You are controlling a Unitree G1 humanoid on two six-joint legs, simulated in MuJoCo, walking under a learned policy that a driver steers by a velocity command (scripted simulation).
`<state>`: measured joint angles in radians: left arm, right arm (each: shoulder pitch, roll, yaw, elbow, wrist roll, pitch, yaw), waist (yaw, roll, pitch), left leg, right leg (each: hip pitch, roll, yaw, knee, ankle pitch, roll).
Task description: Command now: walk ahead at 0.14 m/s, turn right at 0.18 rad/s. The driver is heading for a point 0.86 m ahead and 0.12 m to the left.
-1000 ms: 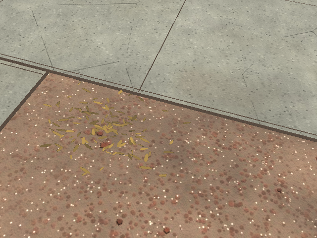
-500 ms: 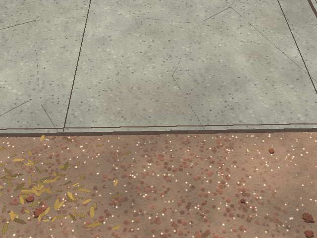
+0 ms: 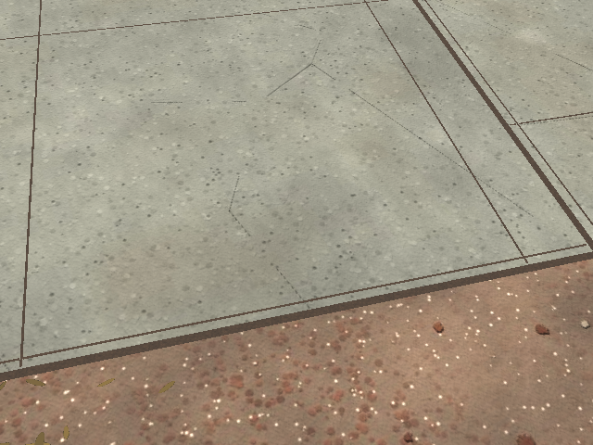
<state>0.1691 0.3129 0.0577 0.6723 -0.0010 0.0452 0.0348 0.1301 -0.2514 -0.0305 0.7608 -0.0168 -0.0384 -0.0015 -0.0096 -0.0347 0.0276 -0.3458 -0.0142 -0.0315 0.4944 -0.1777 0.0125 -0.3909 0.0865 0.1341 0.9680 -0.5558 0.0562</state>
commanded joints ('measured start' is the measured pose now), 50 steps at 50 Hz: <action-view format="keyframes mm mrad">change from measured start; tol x32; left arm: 1 67 49 15 -28 -5 4 -7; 30 376 -30 -14 64 -9 -115 -17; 50 -198 26 -6 -50 -17 -141 -69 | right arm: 1 -23 -154 -37 -38 13 11 -1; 50 251 -211 -58 92 40 -33 4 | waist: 1 26 200 -99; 26 29 -104 53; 30 -76 378 -378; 50 -73 78 63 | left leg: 1 137 194 -242 -226 -114 158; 8 19 177 -216 -236 -325 145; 15 -575 95 -22 431 -189 20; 28 236 -5 87 30 83 83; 30 727 390 -640 -149 -299 288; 38 173 232 -219 -364 23 232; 50 340 253 -64 -336 185 185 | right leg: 1 -24 -72 -64 -88 57 29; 8 290 -51 -165 -577 298 -86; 12 409 -448 442 -828 -68 -331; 28 283 -267 -71 -468 898 -152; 30 -203 -33 -86 187 23 -58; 32 -365 -129 -17 313 84 -87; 50 -242 -172 -109 -430 613 -65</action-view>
